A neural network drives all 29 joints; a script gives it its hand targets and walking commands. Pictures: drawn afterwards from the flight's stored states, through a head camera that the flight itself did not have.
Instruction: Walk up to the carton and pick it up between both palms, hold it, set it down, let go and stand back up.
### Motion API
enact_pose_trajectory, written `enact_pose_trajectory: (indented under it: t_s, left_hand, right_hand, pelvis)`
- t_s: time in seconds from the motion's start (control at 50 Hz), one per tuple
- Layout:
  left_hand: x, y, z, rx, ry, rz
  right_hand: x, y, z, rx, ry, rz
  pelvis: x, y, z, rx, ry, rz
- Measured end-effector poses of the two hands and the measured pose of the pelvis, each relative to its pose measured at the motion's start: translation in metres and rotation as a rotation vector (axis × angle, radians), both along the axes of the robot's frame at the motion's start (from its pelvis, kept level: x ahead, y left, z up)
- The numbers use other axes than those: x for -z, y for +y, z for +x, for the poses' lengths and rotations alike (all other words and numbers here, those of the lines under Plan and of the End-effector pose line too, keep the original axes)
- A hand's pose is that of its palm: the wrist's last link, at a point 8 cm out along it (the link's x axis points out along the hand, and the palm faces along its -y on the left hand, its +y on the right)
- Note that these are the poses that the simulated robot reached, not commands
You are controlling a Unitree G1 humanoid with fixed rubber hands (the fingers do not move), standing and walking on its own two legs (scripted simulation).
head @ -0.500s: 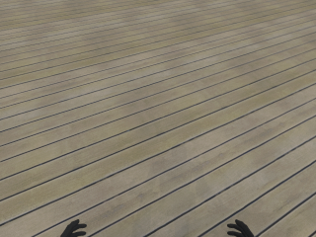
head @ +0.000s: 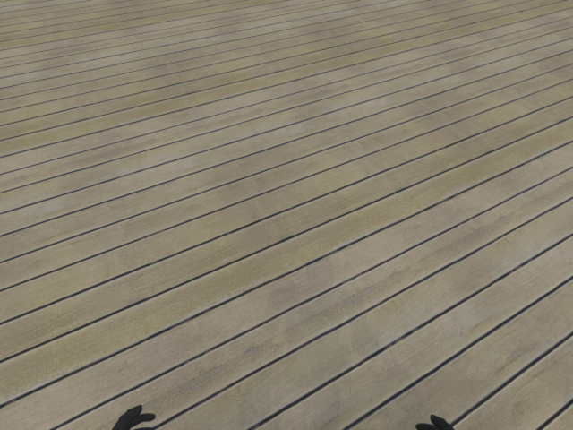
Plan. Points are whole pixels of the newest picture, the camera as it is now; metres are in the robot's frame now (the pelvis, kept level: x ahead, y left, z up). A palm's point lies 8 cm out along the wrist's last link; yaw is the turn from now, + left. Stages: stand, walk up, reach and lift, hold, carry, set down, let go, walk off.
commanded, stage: stand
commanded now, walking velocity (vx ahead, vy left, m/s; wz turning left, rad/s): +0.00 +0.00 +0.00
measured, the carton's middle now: out of the picture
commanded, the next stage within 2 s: walk up in 0.60 s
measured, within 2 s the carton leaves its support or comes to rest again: neither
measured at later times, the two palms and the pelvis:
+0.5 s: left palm out of the picture +0.09 +0.25 -0.11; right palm out of the picture +0.08 -0.23 -0.11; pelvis +0.00 +0.01 +0.00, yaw -1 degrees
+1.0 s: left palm out of the picture +0.11 +0.24 -0.11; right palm out of the picture +0.03 -0.29 -0.11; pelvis +0.00 -0.01 +0.00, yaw -14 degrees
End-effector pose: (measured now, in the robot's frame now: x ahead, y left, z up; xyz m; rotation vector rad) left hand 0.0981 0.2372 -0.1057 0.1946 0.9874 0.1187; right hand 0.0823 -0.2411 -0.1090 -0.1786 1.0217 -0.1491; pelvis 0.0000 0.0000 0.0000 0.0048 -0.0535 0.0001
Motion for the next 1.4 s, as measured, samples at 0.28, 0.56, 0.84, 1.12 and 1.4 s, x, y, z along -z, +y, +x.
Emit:
enact_pose_trajectory:
  t_s: [0.28, 0.56, 0.84, 1.12, 1.4]
  left_hand:
    - [0.0, 0.006, -0.003, 0.002, 0.006, 0.005]
    - [0.002, 0.01, -0.013, 0.004, 0.042, 0.005]
    - [0.005, 0.016, -0.014, 0.035, 0.087, 0.013]
    - [0.0, -0.038, 0.059, 0.313, 0.127, 0.104]
    - [0.023, -0.117, 0.102, 0.53, 0.192, 0.081]
  right_hand:
    - [-0.001, 0.005, 0.002, -0.003, -0.006, 0.002]
    - [0.0, 0.006, -0.007, 0.004, 0.024, -0.003]
    - [0.003, 0.007, -0.012, 0.016, 0.044, -0.02]
    - [0.031, -0.098, -0.093, 0.309, 0.084, -0.106]
    - [0.001, -0.116, -0.124, 0.508, 0.016, -0.108]
  pelvis:
    - [-0.001, 0.004, 0.0, 0.009, -0.004, 0.0]
    - [-0.003, 0.009, -0.001, 0.017, 0.005, 0.001]
    - [-0.003, 0.012, 0.003, 0.06, 0.01, 0.016]
    - [0.016, -0.045, 0.002, 0.333, -0.019, 0.025]
    - [0.01, -0.083, 0.012, 0.575, -0.005, 0.001]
